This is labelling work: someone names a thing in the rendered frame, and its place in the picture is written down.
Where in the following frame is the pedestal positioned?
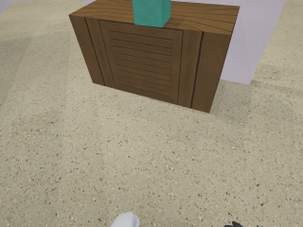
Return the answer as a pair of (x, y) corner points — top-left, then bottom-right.
(68, 0), (240, 114)

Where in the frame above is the carton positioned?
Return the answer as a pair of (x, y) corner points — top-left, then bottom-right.
(132, 0), (171, 27)

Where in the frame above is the robot left thigh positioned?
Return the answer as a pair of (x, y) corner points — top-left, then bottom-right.
(110, 213), (140, 227)

